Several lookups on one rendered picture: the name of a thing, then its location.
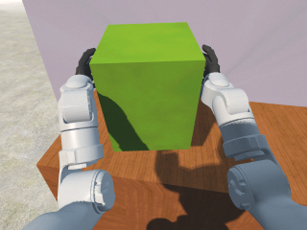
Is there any carton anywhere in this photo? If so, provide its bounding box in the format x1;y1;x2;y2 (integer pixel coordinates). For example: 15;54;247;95
89;22;206;151

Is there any left robot forearm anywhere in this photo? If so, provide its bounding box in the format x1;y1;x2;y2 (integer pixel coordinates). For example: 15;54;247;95
58;75;104;205

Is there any right robot hand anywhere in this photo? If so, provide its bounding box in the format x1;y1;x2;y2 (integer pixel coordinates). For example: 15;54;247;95
201;44;221;84

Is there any right robot forearm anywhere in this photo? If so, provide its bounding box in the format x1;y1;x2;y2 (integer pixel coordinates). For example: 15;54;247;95
201;72;292;196

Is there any left robot upper arm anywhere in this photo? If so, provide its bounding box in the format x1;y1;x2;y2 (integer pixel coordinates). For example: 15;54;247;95
21;169;116;230

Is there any pedestal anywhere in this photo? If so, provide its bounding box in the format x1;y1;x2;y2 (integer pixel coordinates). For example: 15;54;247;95
36;89;307;230

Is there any left robot hand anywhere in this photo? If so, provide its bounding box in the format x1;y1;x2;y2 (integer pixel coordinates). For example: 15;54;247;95
75;48;96;88

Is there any right robot upper arm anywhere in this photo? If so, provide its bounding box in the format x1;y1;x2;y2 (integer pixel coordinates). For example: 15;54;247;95
227;159;307;230

